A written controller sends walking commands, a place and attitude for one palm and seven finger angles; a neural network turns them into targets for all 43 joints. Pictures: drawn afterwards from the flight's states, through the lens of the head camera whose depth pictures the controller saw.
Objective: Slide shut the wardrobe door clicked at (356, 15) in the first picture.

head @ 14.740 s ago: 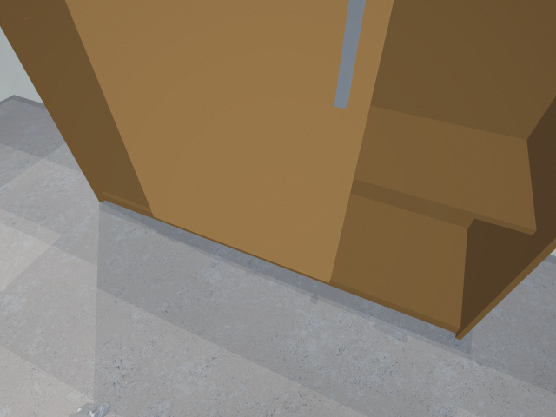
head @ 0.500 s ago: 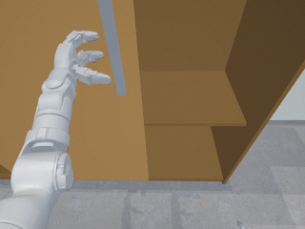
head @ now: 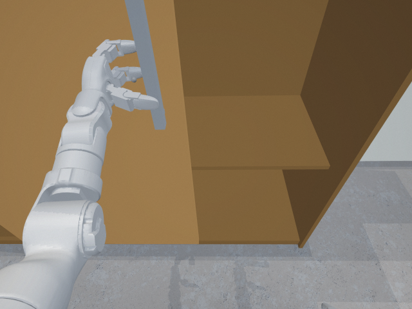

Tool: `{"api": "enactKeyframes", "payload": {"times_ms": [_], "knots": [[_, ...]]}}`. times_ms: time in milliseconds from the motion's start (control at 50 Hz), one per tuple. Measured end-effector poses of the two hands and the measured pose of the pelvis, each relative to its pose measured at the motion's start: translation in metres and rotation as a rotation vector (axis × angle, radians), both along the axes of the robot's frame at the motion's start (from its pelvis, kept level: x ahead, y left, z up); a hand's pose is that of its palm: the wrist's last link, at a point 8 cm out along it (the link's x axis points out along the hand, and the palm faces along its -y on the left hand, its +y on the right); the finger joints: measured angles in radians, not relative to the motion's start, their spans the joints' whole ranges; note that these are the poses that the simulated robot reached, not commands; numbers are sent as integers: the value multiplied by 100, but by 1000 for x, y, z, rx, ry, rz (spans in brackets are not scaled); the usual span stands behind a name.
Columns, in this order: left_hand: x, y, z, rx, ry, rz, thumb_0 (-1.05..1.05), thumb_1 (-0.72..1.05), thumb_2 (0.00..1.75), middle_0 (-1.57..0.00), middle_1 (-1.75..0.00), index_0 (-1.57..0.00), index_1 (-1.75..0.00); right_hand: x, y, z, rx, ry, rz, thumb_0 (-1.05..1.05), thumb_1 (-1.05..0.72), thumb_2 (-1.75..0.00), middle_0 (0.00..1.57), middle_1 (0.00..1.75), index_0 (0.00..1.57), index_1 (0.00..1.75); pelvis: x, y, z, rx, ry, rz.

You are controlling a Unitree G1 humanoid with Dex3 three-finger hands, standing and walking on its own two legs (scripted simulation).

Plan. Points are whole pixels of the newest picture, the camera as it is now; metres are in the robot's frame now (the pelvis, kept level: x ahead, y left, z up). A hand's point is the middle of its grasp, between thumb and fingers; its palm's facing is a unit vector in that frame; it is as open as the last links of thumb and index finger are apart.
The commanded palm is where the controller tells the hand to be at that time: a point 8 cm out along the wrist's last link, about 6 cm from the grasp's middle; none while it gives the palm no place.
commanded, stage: feel for the door with the fingertips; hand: left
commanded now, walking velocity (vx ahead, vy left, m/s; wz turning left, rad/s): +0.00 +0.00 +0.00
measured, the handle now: (149, 58) +0.53 +0.11 +0.24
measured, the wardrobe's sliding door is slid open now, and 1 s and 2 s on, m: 0.50 0.50 0.50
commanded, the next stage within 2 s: slide the fingers in behind the handle in 0.16 s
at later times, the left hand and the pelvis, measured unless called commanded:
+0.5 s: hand (134, 77) +0.48 +0.13 +0.23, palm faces +0.00 -1.00 +0.01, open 13.8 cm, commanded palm +0.46 +0.18 +0.22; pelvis +0.00 +0.01 +0.00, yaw +0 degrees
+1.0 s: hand (150, 79) +0.47 +0.10 +0.23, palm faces -0.02 -1.00 +0.00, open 14.0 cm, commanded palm +0.45 +0.15 +0.22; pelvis +0.00 +0.01 +0.00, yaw +0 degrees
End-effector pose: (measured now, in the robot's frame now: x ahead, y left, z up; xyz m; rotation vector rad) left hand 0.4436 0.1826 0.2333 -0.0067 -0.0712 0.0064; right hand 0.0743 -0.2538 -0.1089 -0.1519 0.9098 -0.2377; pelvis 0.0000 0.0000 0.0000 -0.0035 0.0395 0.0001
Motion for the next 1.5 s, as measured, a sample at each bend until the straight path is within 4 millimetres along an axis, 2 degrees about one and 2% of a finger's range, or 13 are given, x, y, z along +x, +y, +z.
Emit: {"api": "enactKeyframes", "payload": {"times_ms": [180,300,420,520,640,780,920,1060,1160,1500], "knots": [[12,-3,-4,-3,22,-8,-1,-50,30,-30,-120,-30,-120,-17,-5,-3,-18,47,-13,1,-91,-90,20,30,20,30,-1,1,-1,-2,18,3],[18,2,-4,6,12,-7,-1,-50,30,-37,-126,-33,-122,-34,-4,-5,-22,94,-22,1,-91,-90,20,30,20,30,-2,4,-2,-3,31,3],[18,3,-4,11,10,-7,-1,-50,30,-39,-125,-34,-123,-49,0,-8,-17,129,-27,1,-91,-90,20,30,20,30,-3,6,-2,-5,38,4],[18,2,-5,-2,7,-10,-1,-50,30,-38,-124,-33,-122,-53,3,-8,-12,123,-36,1,-91,-90,20,30,20,30,-5,8,-2,-5,37,-2],[14,-2,-8,7,2,-21,-1,-50,30,-34,-123,-31,-121,-48,7,-7,-3,93,-40,1,-91,-90,20,30,20,30,-5,11,-2,-4,31,-9],[14,-16,-14,-1,15,-24,-1,-50,30,-31,-121,-31,-120,-33,10,-5,1,54,-23,1,-91,-90,20,30,20,30,-5,11,-2,-3,29,-9],[13,-19,-12,13,3,-8,-1,-50,30,-32,-123,-30,-120,-18,11,-4,11,25,-8,1,-91,-90,20,30,20,30,-1,9,-2,-1,25,-10],[11,-33,-5,1,-9,-29,-1,-50,30,-31,-121,-30,-120,-5,8,-4,20,14,4,1,-91,-90,20,30,20,30,3,5,-1,1,20,-7],[11,-37,-8,-1,21,-19,-1,-50,30,-30,-120,-31,-120,3,5,-3,22,6,6,1,-91,-90,20,30,20,30,5,2,-1,3,17,-6],[14,-40,-8,8,22,-10,-1,-50,30,-33,-123,-30,-120,0,-4,-5,14,45,2,1,-91,-90,20,30,20,30,7,-5,-1,3,17,4]]}}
